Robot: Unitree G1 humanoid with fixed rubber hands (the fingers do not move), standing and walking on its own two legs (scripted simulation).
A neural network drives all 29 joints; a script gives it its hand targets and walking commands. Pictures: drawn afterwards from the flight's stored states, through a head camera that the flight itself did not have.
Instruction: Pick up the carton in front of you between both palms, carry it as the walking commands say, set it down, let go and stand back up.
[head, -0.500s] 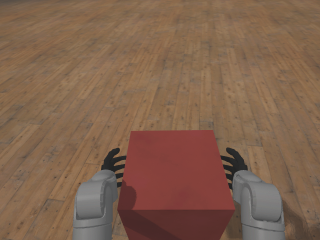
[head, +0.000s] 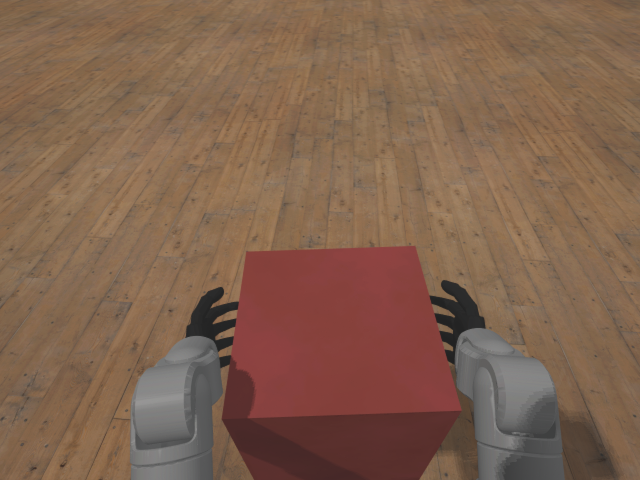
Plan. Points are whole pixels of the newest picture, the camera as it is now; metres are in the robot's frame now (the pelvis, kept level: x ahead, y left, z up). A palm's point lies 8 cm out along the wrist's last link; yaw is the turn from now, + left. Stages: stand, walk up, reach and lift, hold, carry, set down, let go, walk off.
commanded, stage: carry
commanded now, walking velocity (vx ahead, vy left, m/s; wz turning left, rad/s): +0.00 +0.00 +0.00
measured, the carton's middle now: (334, 371) +0.28 +0.00 +0.01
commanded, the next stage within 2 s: none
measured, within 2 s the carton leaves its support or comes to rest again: neither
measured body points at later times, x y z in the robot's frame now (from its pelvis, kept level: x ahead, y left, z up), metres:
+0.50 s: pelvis +0.24 -0.01 +0.01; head +0.25 -0.03 +0.46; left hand +0.51 +0.15 +0.08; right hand +0.53 -0.15 +0.07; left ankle +0.15 +0.10 -0.73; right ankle +0.31 -0.09 -0.73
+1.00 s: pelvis +0.27 +0.00 +0.00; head +0.26 +0.00 +0.45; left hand +0.53 +0.18 +0.08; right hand +0.56 -0.12 +0.08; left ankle +0.15 +0.10 -0.73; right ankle +0.31 -0.10 -0.73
